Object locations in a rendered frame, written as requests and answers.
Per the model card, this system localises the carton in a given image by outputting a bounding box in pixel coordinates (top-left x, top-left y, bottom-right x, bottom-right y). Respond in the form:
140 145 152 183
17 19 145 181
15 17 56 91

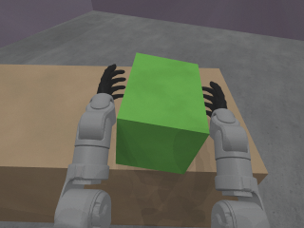
115 52 210 175

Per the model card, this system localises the robot right hand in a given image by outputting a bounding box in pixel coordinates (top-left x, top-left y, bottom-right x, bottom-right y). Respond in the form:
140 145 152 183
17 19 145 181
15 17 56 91
202 81 228 118

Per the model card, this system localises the robot left forearm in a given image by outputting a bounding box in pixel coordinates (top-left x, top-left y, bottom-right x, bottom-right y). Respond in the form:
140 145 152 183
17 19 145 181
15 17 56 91
54 93 117 224

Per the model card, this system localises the robot right forearm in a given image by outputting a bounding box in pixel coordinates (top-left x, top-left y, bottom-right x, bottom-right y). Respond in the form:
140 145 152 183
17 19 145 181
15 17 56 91
209 108 271 228

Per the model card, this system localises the right robot upper arm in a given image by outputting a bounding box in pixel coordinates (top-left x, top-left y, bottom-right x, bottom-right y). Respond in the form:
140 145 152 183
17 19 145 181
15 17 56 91
211 199 270 228

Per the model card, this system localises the pedestal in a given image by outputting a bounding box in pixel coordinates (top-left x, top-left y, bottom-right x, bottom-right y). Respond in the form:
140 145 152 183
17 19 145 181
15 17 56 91
0 64 269 228

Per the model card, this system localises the robot left hand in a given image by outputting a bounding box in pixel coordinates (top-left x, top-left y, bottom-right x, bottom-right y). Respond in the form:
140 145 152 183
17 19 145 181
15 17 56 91
97 64 126 100

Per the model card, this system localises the left robot upper arm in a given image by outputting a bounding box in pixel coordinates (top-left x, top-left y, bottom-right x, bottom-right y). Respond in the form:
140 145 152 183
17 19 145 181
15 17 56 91
39 188 111 228

